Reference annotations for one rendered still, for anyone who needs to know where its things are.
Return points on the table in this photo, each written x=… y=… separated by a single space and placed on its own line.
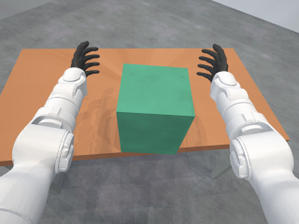
x=96 y=135

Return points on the robot right forearm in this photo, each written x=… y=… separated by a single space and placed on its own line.
x=238 y=112

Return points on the robot left hand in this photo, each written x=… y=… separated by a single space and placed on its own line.
x=79 y=59

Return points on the robot right hand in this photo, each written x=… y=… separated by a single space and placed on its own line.
x=219 y=63

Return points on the right robot upper arm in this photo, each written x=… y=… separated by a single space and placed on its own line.
x=265 y=161

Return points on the robot left forearm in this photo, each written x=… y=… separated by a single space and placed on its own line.
x=62 y=107

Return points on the left robot upper arm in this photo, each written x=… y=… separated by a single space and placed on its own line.
x=42 y=152

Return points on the carton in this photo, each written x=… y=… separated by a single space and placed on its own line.
x=154 y=109

